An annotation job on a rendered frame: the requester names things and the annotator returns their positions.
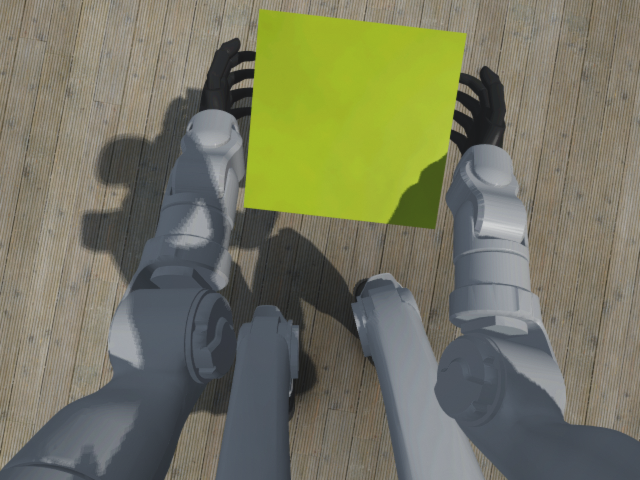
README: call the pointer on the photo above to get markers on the robot right shin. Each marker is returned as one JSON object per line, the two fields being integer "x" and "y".
{"x": 386, "y": 279}

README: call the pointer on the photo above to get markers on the right robot upper arm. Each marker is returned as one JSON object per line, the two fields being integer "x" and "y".
{"x": 509, "y": 400}

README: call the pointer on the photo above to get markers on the left robot upper arm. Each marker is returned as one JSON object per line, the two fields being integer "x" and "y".
{"x": 165, "y": 346}

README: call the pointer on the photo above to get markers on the carton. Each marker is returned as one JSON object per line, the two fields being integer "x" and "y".
{"x": 351, "y": 119}

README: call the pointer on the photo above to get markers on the right robot hand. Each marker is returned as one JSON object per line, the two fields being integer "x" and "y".
{"x": 487, "y": 125}

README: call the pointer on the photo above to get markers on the robot left forearm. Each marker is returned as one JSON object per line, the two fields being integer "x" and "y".
{"x": 190, "y": 247}

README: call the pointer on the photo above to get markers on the robot right forearm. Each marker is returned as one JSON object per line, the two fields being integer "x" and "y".
{"x": 492, "y": 292}

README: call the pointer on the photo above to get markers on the left robot foot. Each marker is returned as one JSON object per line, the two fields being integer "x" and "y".
{"x": 292, "y": 402}

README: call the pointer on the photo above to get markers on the left robot hand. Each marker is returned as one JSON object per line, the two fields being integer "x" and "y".
{"x": 216, "y": 92}

